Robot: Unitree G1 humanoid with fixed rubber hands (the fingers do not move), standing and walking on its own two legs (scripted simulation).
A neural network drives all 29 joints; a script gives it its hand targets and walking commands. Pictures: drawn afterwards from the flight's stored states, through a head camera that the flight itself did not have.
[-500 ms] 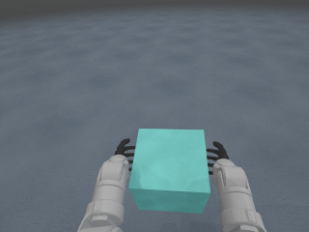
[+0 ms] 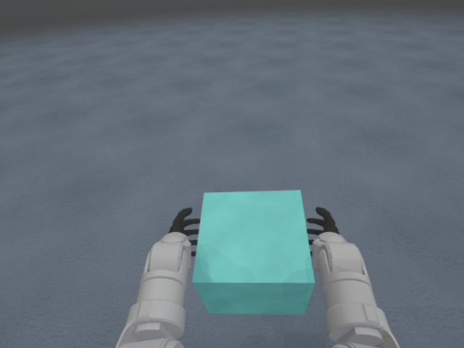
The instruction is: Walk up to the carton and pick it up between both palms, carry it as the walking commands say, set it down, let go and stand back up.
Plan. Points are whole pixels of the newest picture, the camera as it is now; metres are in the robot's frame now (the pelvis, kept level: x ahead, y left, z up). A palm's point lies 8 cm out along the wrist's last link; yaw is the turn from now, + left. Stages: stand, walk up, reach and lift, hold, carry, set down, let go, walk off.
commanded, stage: hold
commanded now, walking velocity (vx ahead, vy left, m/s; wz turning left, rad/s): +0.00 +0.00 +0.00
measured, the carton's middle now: (253, 253) +0.33 +0.00 -0.02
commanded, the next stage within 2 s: carry in 0.32 s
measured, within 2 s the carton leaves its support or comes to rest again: neither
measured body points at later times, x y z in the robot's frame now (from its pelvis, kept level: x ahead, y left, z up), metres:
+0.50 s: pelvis +0.00 -0.01 +0.00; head -0.07 -0.03 +0.44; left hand +0.31 +0.14 +0.05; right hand +0.31 -0.15 +0.05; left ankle +0.01 +0.13 -0.73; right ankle +0.04 -0.13 -0.71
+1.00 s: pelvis +0.16 -0.08 +0.00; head +0.14 -0.08 +0.45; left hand +0.46 +0.05 +0.10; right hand +0.45 -0.23 +0.10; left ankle +0.08 +0.07 -0.73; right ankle +0.15 -0.18 -0.72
